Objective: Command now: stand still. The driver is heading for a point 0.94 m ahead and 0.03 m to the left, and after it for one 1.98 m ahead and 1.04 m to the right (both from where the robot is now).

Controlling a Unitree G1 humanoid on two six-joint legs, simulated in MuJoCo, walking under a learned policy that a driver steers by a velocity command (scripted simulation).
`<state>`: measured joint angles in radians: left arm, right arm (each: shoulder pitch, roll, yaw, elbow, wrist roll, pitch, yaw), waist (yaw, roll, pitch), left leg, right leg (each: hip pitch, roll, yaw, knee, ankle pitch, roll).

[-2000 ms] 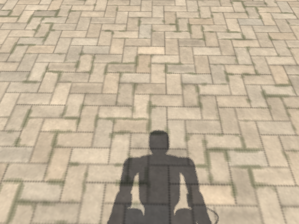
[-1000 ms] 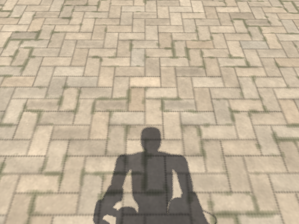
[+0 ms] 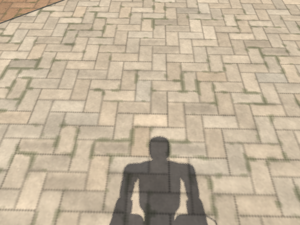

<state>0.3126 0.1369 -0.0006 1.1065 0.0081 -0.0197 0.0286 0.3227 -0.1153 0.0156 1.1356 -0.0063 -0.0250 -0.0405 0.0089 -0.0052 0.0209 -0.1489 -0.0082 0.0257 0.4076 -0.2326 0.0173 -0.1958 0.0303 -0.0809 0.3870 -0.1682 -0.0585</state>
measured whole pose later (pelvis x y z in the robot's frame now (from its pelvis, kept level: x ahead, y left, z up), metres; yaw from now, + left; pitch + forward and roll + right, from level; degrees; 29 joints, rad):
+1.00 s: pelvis +0.34 -0.01 -0.02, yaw +0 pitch +0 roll +1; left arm 0.40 0.17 0.03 1.07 0.01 -0.09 0.00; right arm 0.14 -0.20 -0.06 0.97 -0.02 -0.07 0.01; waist 0.02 -0.02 0.07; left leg -0.36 -0.07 0.14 0.53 -0.18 0.13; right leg -0.25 0.00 0.00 1.20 -0.35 -0.10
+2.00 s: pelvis +0.85 -0.03 -0.02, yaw -6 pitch +0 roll -1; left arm 0.39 0.18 0.05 1.02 0.00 -0.05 0.02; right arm 0.08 -0.18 -0.03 0.89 -0.02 -0.08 -0.03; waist 0.07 0.00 0.09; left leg -0.42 0.00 0.06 0.55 -0.10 0.07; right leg -0.17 0.08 0.00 0.73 -0.47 -0.06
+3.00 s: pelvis +0.85 -0.02 -0.01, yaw -41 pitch +1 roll -1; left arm 0.22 0.31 0.09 0.73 0.02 0.05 -0.01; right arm 0.17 -0.25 -0.03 0.70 -0.02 0.02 -0.04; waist 0.03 -0.05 0.05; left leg -0.26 -0.03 0.01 0.50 -0.25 0.04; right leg -0.41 0.14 0.15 0.81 -0.45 -0.02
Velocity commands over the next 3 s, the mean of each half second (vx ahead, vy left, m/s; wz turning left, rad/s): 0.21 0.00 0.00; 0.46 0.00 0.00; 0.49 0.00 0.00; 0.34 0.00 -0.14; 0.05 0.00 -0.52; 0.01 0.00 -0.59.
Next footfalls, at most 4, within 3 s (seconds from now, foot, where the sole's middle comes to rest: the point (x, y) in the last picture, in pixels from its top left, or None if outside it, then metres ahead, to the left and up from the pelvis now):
0.90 left None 0.46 0.05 -0.78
1.46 right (181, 178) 0.77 -0.12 -0.78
1.96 left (150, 141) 1.00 0.04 -0.78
2.42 right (185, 165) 0.84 -0.15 -0.78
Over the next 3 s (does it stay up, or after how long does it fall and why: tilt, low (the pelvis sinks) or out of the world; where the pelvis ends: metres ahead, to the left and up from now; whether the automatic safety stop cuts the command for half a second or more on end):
stays up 0.85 -0.02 -0.01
